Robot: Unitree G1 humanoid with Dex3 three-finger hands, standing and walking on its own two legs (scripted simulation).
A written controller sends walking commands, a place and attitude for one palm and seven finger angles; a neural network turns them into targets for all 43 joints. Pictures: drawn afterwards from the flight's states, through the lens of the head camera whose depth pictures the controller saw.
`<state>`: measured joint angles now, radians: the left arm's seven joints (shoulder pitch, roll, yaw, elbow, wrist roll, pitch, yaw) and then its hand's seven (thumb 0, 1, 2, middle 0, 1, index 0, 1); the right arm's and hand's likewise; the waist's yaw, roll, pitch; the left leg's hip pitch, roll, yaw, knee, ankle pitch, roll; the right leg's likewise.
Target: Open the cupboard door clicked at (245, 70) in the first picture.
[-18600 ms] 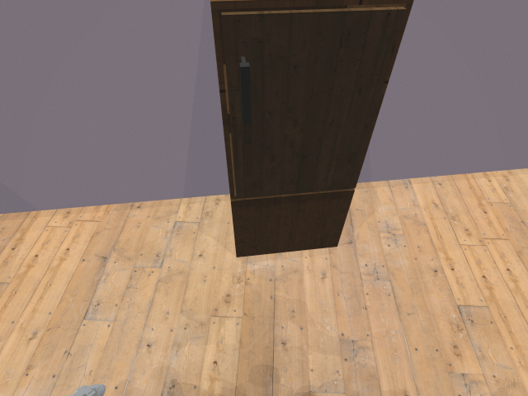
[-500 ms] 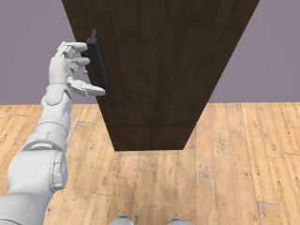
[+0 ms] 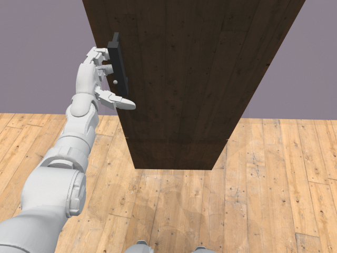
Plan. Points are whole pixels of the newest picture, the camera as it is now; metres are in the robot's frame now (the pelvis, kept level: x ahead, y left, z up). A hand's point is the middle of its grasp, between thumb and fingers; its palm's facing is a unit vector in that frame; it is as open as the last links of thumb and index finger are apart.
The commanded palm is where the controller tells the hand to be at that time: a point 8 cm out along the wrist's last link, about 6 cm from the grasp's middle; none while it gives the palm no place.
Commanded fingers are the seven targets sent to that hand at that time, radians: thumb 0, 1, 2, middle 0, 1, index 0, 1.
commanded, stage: slide the fingers in behind the handle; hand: left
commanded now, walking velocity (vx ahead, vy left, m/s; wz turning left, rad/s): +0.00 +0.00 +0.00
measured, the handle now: (120, 66) +0.54 +0.12 +0.11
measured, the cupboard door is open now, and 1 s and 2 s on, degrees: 0 0 34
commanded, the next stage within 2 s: close the thumb around the handle in 0.24 s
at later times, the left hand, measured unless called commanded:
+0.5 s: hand (128, 78) +0.50 +0.10 +0.11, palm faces -0.01 -1.00 -0.01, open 13.3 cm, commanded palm +0.47 +0.15 +0.11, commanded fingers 0.00 0.00 0.52 -0.34 -1.25 -0.34 -1.25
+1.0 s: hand (128, 78) +0.50 +0.10 +0.11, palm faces -0.01 -1.00 +0.00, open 5.5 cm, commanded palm +0.47 +0.15 +0.11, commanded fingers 0.00 0.90 0.90 -0.40 -1.35 -0.40 -1.35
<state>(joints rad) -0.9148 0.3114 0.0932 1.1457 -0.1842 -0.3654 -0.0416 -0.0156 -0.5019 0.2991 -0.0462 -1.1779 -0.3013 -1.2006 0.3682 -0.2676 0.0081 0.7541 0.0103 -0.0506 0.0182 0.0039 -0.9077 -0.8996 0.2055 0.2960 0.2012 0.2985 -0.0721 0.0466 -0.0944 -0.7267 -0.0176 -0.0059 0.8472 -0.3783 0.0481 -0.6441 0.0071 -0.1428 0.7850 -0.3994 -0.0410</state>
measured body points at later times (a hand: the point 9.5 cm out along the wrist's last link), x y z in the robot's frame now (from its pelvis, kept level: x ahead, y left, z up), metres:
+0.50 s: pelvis +0.00 -0.01 +0.00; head +0.08 -0.02 +0.44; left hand +0.49 +0.15 +0.11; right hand -0.01 -0.27 -0.12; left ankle +0.01 +0.08 -0.70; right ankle -0.01 -0.10 -0.70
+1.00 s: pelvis +0.01 -0.01 +0.00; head +0.08 -0.02 +0.45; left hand +0.49 +0.15 +0.11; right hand +0.02 -0.28 -0.12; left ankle +0.01 +0.08 -0.70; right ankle -0.01 -0.10 -0.70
